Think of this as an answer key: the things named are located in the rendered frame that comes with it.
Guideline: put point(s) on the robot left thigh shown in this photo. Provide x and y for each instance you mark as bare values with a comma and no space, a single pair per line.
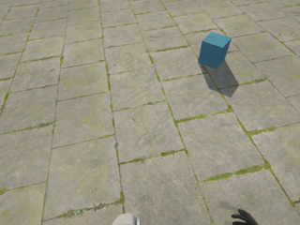
127,219

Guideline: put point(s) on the right robot hand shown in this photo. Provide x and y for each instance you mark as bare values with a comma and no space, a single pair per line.
244,215

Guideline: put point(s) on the carton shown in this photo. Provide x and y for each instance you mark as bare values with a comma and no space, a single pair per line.
214,49

